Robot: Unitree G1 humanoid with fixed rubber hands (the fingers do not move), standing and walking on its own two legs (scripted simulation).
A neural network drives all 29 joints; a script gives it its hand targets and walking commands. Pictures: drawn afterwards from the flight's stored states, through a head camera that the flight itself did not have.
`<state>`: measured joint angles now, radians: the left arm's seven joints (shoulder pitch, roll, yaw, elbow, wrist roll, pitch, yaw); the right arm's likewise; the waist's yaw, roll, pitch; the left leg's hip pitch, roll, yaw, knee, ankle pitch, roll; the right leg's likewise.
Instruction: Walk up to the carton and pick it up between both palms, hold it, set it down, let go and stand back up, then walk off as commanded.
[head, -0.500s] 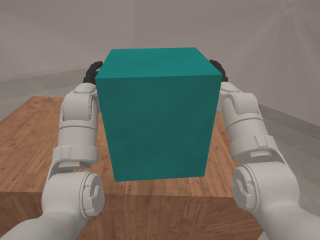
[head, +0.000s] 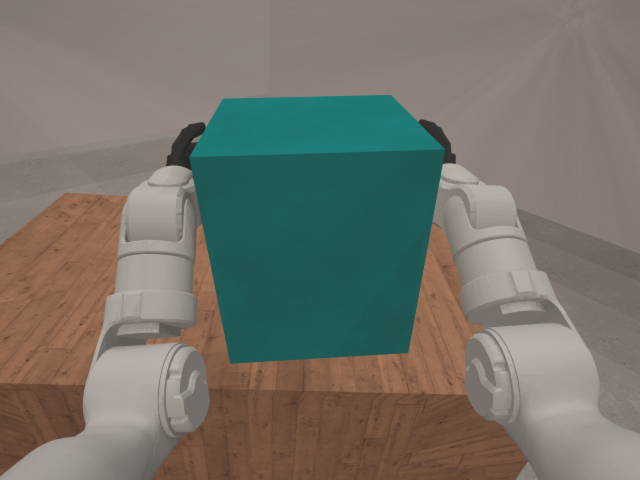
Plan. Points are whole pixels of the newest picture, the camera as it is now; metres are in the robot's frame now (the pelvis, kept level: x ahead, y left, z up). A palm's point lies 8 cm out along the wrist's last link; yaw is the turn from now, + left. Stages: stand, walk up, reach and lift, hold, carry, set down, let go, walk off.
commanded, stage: hold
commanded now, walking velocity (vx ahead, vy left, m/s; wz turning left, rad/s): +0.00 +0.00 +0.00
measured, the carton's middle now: (313, 223) +0.35 +0.01 +0.24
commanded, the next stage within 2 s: none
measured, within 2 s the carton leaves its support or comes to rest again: neither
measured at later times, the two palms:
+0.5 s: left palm (182, 183) +0.37 +0.17 +0.28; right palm (437, 179) +0.37 -0.13 +0.30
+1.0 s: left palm (182, 182) +0.37 +0.17 +0.28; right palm (437, 179) +0.37 -0.13 +0.30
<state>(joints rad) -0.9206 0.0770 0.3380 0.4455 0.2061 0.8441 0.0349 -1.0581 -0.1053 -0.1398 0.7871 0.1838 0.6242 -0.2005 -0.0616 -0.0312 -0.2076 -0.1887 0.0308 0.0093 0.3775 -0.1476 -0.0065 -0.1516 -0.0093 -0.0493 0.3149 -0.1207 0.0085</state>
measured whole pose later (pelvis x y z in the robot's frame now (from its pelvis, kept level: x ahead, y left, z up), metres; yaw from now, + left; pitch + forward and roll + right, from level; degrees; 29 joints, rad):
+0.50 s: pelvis +0.00 +0.00 +0.00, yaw +0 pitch -2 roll -1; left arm -0.92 0.08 0.34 0.45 0.21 0.84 0.03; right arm -1.06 -0.11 -0.14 0.79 0.18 0.63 -0.20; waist -0.06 -0.03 -0.21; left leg -0.19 0.03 0.01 0.38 -0.15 -0.01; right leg -0.15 -0.01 -0.05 0.31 -0.12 0.01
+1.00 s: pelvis +0.00 +0.00 +0.00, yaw +0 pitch -2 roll -1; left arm -0.92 0.08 0.34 0.45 0.21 0.84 0.03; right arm -1.06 -0.11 -0.14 0.79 0.18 0.63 -0.20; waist -0.06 -0.03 -0.21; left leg -0.19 0.03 0.01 0.38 -0.15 -0.01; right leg -0.15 -0.01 -0.05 0.31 -0.12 0.01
